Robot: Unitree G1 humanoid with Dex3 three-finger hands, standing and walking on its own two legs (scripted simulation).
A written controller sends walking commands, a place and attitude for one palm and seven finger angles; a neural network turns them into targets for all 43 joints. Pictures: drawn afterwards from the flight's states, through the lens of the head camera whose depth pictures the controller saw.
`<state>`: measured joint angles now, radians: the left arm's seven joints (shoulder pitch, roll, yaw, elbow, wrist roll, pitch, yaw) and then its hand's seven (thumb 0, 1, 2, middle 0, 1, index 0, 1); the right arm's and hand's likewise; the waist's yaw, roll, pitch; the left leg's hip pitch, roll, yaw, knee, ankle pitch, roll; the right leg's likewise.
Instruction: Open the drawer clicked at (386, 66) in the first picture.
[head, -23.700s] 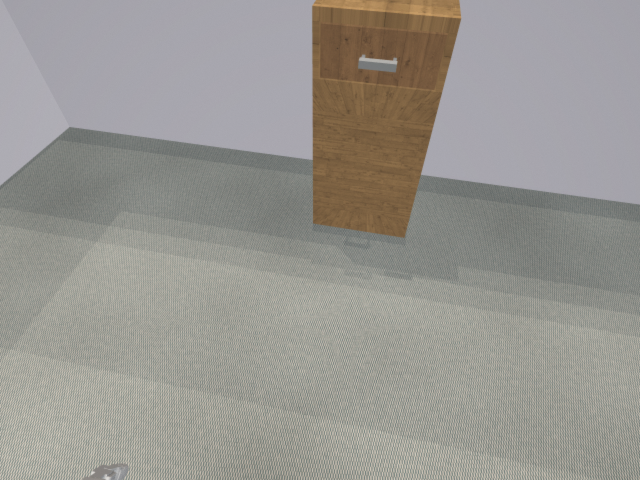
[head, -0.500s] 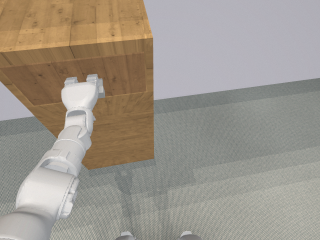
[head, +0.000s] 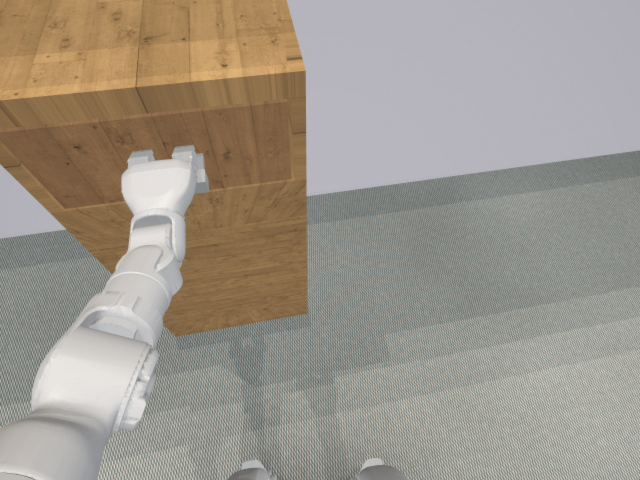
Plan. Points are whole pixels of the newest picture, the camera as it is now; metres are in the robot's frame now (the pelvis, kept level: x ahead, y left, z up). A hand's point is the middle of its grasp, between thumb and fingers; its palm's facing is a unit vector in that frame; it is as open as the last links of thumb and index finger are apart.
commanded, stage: pull the drawer open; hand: left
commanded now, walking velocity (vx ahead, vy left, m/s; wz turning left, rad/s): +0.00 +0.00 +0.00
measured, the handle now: (166, 174) +0.53 +0.19 +0.03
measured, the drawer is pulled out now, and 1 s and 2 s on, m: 0.00 0.07 0.29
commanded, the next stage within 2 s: none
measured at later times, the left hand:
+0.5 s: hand (173, 223) +0.46 +0.18 +0.00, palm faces -0.03 -0.03 -1.00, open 5.6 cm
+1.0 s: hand (174, 251) +0.41 +0.17 +0.00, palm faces -0.02 -0.05 -1.00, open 5.5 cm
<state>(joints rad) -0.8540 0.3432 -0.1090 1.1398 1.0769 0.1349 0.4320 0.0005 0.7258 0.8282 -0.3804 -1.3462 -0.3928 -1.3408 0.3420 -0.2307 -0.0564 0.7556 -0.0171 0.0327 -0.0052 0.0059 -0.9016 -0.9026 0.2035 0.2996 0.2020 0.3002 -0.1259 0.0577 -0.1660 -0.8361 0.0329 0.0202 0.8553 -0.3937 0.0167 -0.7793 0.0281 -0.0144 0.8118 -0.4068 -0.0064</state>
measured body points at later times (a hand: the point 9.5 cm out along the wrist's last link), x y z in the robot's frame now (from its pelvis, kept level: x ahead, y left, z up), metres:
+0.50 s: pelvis +0.02 +0.00 +0.01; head +0.10 -0.01 +0.45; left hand +0.45 +0.18 +0.06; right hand +0.08 -0.26 -0.13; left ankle +0.00 +0.11 -0.69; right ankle -0.02 -0.12 -0.69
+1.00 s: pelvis +0.02 -0.01 +0.01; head +0.08 -0.02 +0.46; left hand +0.41 +0.17 +0.06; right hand +0.06 -0.26 -0.13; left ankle +0.00 +0.11 -0.69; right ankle -0.02 -0.12 -0.69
